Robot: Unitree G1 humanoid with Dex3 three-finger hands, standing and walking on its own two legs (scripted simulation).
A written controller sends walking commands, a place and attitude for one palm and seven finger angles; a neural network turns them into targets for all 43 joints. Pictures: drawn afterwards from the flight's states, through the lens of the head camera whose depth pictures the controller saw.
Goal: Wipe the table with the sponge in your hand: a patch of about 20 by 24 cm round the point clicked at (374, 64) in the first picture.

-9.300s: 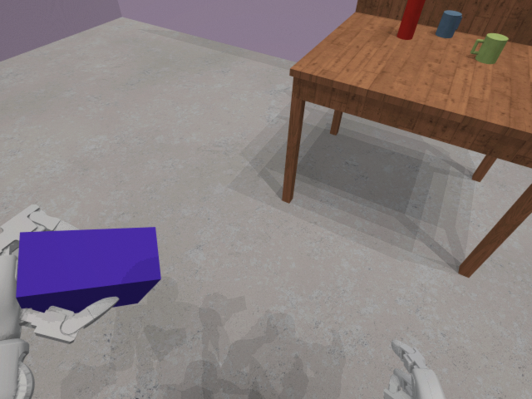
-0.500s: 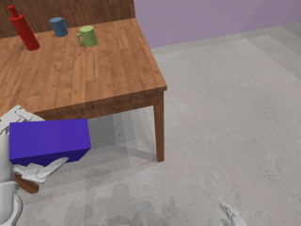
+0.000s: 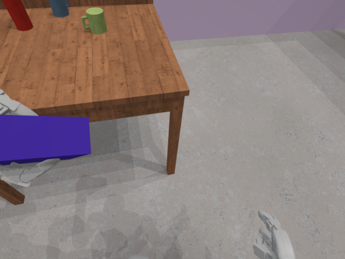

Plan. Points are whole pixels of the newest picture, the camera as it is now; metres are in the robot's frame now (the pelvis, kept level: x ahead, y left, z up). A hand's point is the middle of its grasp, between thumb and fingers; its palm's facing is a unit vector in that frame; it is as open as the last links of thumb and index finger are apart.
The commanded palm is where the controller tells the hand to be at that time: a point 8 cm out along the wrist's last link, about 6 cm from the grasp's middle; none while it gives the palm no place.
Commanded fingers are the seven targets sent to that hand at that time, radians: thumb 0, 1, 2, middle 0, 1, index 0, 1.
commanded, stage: look again from close up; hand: left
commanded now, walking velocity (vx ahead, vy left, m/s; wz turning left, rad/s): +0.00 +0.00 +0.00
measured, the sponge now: (53, 141) +0.25 +0.25 +0.17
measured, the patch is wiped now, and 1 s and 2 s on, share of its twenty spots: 0.00 0.00 0.00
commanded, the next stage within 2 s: shuffle to correct the standing spot in 0.20 s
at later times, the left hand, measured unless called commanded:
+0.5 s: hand out of the picture +0.20 +0.31 +0.18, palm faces +0.36 -0.85 -0.38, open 9.8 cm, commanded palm +0.15 +0.35 +0.18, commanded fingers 0.00 0.10 1.30 -1.20 -1.60 -1.20 -1.60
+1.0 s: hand out of the picture +0.26 +0.36 +0.16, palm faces +0.31 -0.85 -0.42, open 9.8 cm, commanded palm +0.21 +0.40 +0.18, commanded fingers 0.00 0.10 1.30 -1.20 -1.60 -1.20 -1.60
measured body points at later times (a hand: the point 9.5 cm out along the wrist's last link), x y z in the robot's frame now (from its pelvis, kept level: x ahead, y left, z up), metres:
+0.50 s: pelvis -0.02 +0.07 +0.00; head -0.01 +0.08 +0.45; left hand +0.17 +0.35 +0.20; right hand +0.15 -0.15 -0.07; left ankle +0.02 +0.10 -0.74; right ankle -0.05 -0.05 -0.74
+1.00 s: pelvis +0.04 +0.13 -0.01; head +0.08 +0.14 +0.44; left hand +0.24 +0.41 +0.18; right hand +0.19 -0.11 -0.09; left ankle +0.11 +0.32 -0.70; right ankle -0.02 -0.01 -0.74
